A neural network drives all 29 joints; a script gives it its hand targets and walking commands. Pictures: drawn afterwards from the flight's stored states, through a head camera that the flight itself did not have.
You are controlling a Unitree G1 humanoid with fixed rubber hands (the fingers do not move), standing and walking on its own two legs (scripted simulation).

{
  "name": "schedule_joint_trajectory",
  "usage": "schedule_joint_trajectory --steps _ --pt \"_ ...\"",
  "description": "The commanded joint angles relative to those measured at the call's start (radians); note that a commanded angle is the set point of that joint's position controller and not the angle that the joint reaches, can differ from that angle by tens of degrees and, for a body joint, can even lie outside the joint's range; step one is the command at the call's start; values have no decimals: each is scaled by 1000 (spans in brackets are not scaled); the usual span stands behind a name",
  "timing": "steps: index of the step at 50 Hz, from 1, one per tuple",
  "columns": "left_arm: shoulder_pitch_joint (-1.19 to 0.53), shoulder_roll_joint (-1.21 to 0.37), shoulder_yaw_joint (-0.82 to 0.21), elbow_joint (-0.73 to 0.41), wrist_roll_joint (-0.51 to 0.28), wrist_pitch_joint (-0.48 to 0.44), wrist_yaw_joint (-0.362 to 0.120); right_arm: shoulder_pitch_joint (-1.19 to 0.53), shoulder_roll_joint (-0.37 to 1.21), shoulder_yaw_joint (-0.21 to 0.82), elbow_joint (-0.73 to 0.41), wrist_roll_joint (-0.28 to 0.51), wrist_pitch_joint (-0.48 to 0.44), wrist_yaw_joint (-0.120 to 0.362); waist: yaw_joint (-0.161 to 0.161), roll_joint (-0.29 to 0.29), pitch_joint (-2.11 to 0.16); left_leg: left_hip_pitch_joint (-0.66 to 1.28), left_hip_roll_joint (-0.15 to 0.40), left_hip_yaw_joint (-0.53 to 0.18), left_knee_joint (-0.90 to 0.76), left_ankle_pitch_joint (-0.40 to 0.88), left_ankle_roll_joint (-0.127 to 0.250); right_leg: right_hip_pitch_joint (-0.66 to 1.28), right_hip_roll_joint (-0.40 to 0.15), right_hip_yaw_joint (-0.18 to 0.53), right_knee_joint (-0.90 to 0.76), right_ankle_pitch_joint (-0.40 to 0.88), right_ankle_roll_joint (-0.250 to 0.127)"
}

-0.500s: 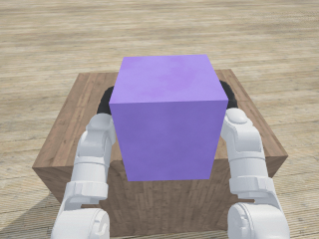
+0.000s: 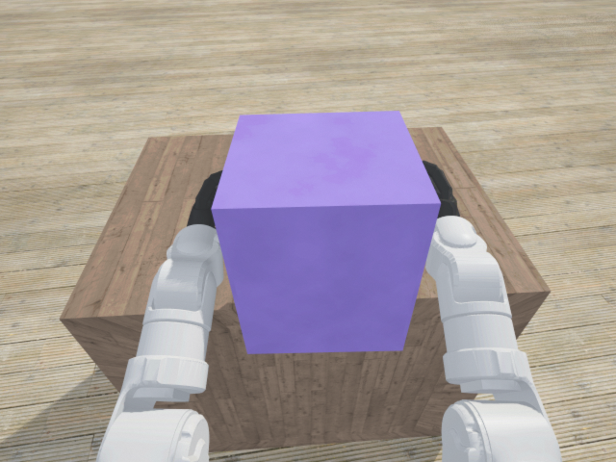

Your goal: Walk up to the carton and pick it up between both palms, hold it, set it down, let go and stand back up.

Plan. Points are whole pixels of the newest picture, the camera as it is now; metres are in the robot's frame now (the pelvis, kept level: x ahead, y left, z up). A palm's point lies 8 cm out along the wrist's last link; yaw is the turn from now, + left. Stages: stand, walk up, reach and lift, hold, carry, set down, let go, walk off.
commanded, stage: hold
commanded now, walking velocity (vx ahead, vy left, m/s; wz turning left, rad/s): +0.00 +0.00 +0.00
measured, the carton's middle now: (322, 234) +0.38 -0.01 +0.13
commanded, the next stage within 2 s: none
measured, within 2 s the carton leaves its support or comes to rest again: neither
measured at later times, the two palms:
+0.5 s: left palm (205, 219) +0.38 +0.15 +0.15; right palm (435, 209) +0.39 -0.15 +0.17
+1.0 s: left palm (202, 215) +0.39 +0.15 +0.16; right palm (431, 201) +0.40 -0.15 +0.17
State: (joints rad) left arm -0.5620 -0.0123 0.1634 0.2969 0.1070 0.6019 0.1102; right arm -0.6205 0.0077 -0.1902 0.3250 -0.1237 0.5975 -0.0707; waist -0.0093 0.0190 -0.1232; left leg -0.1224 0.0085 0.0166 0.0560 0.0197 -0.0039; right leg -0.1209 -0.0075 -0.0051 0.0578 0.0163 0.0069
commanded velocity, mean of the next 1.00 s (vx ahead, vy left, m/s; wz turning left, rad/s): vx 0.00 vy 0.00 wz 0.00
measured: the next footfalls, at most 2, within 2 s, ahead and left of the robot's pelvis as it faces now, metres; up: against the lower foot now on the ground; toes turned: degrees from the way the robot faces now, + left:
none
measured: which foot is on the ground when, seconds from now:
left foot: down 0.00-1.00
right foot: down 0.00-1.00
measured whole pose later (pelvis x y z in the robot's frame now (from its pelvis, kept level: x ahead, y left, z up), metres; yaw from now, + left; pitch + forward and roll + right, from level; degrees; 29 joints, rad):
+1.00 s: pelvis +0.01 +0.00 +0.00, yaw +1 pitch +2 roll +0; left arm -0.62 0.00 0.18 0.37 0.09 0.57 0.13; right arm -0.70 -0.01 -0.21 0.42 -0.10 0.56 -0.08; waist -0.01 0.01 -0.10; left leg -0.09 0.00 0.01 0.06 0.00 0.00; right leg -0.08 -0.01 -0.01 0.05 -0.01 0.01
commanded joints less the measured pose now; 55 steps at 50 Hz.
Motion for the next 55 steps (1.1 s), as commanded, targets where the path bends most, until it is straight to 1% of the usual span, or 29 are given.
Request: schedule_joint_trajectory --steps 1,4,6,7,9,10,13,15,17,20,21,23,25,28,29,31,32,34,37,39,44,45,46,48,50,51,52,53,55 --pt "-714 -506 -388 -211 -168 -72 -141 -606 541 441 -192 158 -47 123 -2 -15 -437 145 -41 -19 43 77 -10 165 45 18 45 116 11" --pt "-728 -488 -375 -218 -173 -65 -136 -600 534 420 -161 148 -34 121 -9 -28 -425 160 -46 -13 37 16 -4 150 44 11 46 42 14" --pt "-703 -495 -344 -156 -149 -59 -138 -621 525 415 -145 140 -37 121 11 -32 -387 146 -50 -11 42 10 -3 144 49 5 37 21 14" --pt "-702 -481 -336 -141 -141 -62 -133 -611 536 408 -124 135 -40 123 3 -49 -396 146 -50 -11 45 26 -5 139 49 3 40 39 13" --pt "-701 -500 -332 -108 -130 -56 -138 -617 525 389 -82 134 -40 127 10 -19 -344 116 -54 -3 38 11 -5 127 47 10 44 56 15" --pt "-709 -486 -332 -101 -128 -58 -136 -598 512 368 -53 127 -42 128 -3 -16 -346 129 -49 -18 37 16 -12 114 51 8 43 56 11" --pt "-742 -494 -335 -135 -145 -73 -133 -624 539 397 -78 141 -57 124 1 -16 -395 139 -49 -10 46 54 -8 134 47 11 47 84 17" --pt "-748 -504 -354 -158 -159 -82 -133 -639 544 405 -105 150 -69 122 -10 -29 -392 153 -48 -16 53 74 -7 116 44 5 59 97 11" --pt "-754 -511 -380 -180 -176 -90 -129 -648 537 411 -132 155 -82 111 6 2 -423 166 -45 -22 66 132 -12 130 49 14 61 130 12" --pt "-781 -510 -396 -212 -198 -102 -116 -660 546 430 -142 165 -81 99 2 -23 -472 173 -44 -28 82 166 -14 158 44 22 83 164 18" --pt "-742 -507 -389 -182 -188 -100 -115 -654 534 431 -159 172 -80 98 5 -7 -482 176 -46 -25 81 146 -9 162 45 22 81 161 20" --pt "-757 -491 -387 -177 -186 -98 -114 -662 523 426 -156 167 -80 98 -7 -42 -462 157 -44 -21 79 118 -11 157 45 11 69 132 13" --pt "-775 -492 -387 -170 -183 -103 -115 -682 536 435 -136 176 -80 104 1 -21 -457 158 -47 -27 81 119 -8 164 47 16 78 139 17" --pt "-806 -491 -400 -192 -197 -107 -109 -670 534 427 -113 182 -82 102 -9 1 -462 180 -45 -24 84 162 -23 173 45 24 75 156 13" --pt "-780 -509 -390 -165 -191 -104 -109 -692 533 431 -137 179 -83 102 -2 -23 -459 173 -43 -26 86 185 -15 171 49 22 85 183 15" --pt "-810 -488 -386 -190 -189 -105 -102 -694 528 419 -120 190 -79 97 1 2 -456 184 -43 -19 95 212 -16 188 50 18 87 193 13" --pt "-815 -497 -375 -163 -195 -103 -99 -721 527 409 -131 183 -83 97 8 -30 -438 162 -43 -34 100 224 -18 195 51 23 92 203 13" --pt "-819 -488 -375 -177 -193 -103 -103 -717 509 400 -118 166 -79 95 0 -44 -473 174 -47 -35 89 208 -15 213 45 23 96 212 18" --pt "-818 -482 -359 -136 -171 -96 -109 -689 509 383 -59 161 -72 101 0 8 -439 193 -52 -27 91 241 -26 191 51 19 81 215 10" --pt "-765 -476 -338 -87 -152 -84 -111 -678 486 355 -58 149 -70 107 -6 13 -421 196 -52 -27 84 241 -26 191 55 20 70 225 10" --pt "-799 -483 -323 -114 -152 -96 -116 -680 513 353 -42 135 -79 124 2 -31 -408 209 -45 -36 71 269 -21 201 58 15 68 264 16" --pt "-784 -485 -328 -124 -146 -94 -120 -663 518 348 -34 138 -78 125 -3 -2 -412 213 -50 -35 64 275 -25 205 56 15 57 272 12" --pt "-767 -483 -327 -114 -147 -96 -121 -659 492 347 -57 134 -81 123 -13 -17 -432 229 -47 -39 63 270 -23 199 54 18 62 280 17" --pt "-821 -506 -356 -155 -167 -108 -127 -692 506 365 -82 141 -93 121 -8 -13 -455 239 -49 -32 74 287 -28 188 59 14 55 263 13" --pt "-821 -515 -371 -161 -165 -109 -126 -713 522 389 -111 156 -97 118 -9 19 -492 263 -51 -32 81 302 -31 193 56 21 52 277 8" --pt "-822 -517 -367 -170 -166 -107 -127 -701 542 391 -100 154 -93 121 -9 1 -503 263 -54 -35 71 284 -34 217 54 16 54 283 11" --pt "-815 -523 -377 -177 -167 -106 -129 -696 533 393 -105 148 -92 120 -7 14 -488 249 -49 -31 66 282 -29 221 52 18 55 271 12" --pt "-827 -519 -377 -174 -176 -108 -129 -709 516 391 -126 144 -94 119 -13 -31 -478 238 -48 -31 65 259 -27 205 57 14 57 248 9" --pt "-791 -514 -358 -147 -173 -101 -132 -719 515 388 -147 150 -87 114 -5 -17 -470 219 -51 -31 58 219 -19 203 54 13 57 236 11"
